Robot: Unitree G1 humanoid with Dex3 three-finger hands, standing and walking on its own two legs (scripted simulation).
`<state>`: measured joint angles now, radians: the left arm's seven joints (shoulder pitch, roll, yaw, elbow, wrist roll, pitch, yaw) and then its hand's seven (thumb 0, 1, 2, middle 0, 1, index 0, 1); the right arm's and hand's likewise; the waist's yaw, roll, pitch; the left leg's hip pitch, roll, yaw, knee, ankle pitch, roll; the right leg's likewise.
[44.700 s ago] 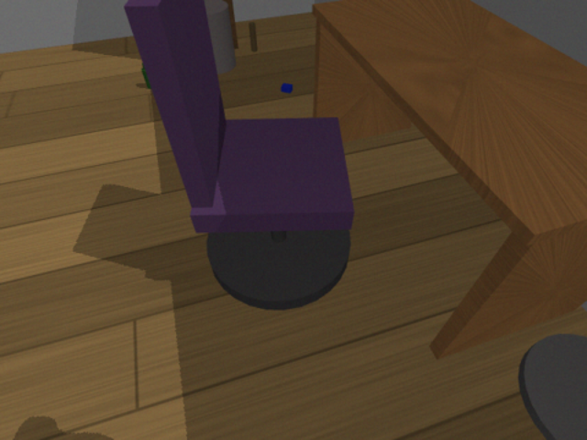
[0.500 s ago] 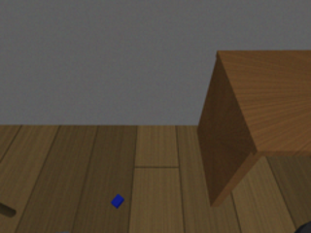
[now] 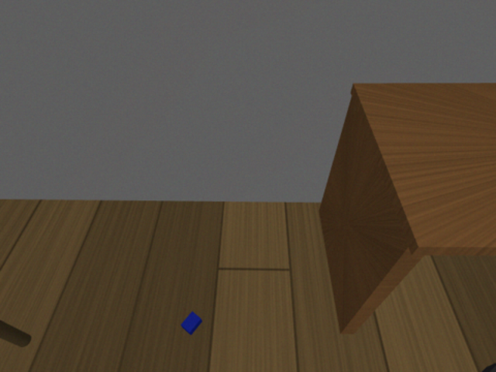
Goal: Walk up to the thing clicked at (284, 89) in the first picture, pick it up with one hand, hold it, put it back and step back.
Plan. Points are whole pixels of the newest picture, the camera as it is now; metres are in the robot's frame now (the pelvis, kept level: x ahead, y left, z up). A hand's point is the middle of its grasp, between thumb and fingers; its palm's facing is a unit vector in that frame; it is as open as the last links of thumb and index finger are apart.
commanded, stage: walk up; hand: left
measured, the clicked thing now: (191, 323) +0.43 +0.24 -0.77
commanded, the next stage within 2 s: stand in 0.18 s
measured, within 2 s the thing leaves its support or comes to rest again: neither
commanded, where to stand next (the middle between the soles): +0.05 -0.01 m, yaw +1 degrees
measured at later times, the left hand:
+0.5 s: hand out of the picture +0.09 +0.25 -0.15, palm faces -0.01 -0.94 -0.34, open 7.4 cm
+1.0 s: hand out of the picture +0.09 +0.25 -0.16, palm faces -0.01 -0.94 -0.34, open 7.4 cm
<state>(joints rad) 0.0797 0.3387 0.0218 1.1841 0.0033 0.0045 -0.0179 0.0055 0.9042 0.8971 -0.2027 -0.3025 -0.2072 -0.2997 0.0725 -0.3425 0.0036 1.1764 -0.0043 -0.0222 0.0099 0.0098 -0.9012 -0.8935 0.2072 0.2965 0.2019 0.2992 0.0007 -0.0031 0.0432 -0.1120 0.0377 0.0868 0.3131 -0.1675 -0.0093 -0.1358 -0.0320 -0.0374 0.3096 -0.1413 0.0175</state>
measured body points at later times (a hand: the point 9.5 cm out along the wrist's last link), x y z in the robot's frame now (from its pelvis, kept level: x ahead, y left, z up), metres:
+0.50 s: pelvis +0.01 +0.00 +0.00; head +0.02 +0.00 +0.45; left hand +0.09 +0.30 -0.13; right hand +0.09 -0.30 -0.13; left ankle +0.00 +0.12 -0.75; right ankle +0.02 -0.13 -0.75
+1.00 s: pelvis +0.02 +0.00 +0.00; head +0.02 +0.00 +0.45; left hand +0.09 +0.30 -0.13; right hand +0.10 -0.30 -0.13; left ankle +0.00 +0.12 -0.75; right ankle +0.02 -0.13 -0.75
